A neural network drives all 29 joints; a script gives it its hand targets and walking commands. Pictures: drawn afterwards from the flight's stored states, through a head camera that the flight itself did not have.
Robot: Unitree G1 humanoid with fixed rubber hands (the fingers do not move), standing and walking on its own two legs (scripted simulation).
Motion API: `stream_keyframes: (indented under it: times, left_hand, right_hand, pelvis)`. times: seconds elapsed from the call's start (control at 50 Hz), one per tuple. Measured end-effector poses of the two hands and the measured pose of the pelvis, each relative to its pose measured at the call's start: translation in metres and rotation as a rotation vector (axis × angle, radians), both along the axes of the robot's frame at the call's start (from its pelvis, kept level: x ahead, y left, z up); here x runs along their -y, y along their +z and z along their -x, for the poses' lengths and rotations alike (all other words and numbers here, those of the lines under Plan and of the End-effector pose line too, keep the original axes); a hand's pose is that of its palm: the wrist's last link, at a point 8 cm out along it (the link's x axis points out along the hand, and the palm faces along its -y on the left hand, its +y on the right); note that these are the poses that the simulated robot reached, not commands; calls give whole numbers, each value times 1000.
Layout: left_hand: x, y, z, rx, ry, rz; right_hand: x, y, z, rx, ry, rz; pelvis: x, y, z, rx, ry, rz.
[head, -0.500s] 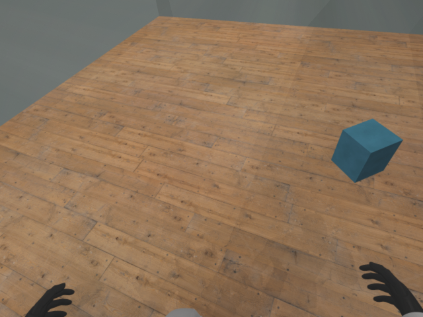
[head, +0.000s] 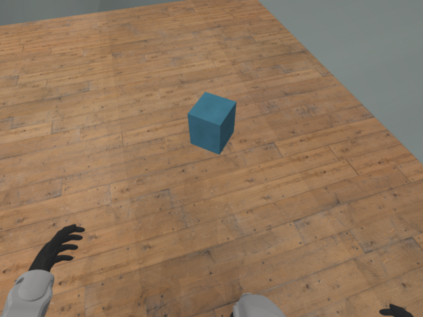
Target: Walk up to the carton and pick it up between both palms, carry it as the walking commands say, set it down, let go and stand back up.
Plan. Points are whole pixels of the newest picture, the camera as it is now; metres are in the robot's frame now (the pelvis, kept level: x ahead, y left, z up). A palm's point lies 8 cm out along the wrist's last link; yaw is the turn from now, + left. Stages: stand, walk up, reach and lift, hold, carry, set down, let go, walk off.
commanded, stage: walk up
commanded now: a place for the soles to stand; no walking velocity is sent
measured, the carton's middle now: (212, 123) +1.16 -0.11 -0.62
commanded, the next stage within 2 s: none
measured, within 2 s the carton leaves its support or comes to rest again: neither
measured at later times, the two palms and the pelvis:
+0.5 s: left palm (37, 169) +0.47 +0.38 -0.03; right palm (321, 238) +0.24 -0.23 -0.03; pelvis +0.24 +0.11 +0.01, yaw -18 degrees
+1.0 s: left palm (36, 112) +0.67 +0.44 -0.02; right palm (280, 152) +0.46 -0.21 -0.04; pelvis +0.45 +0.15 -0.01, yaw -27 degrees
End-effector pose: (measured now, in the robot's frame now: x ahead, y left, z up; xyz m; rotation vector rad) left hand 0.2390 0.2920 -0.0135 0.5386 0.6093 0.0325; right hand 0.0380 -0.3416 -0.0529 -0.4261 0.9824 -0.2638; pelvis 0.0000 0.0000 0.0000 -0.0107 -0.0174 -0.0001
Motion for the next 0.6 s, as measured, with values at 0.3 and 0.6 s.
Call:
stream_keyframes:
  times: [0.3, 0.6]
  left_hand:
    - [-126, -22, -29, -257, 145, -118]
    - [-41, 5, -323, -90, -284, -48]
  right_hand:
    - [-98, 30, -259, 299, 178, -12]
    - [-119, 12, -163, -6, -302, -2]
  pelvis:
    - [-82, -1, -155, 31, -183, -3]
    - [-112, 17, -281, 43, -360, -3]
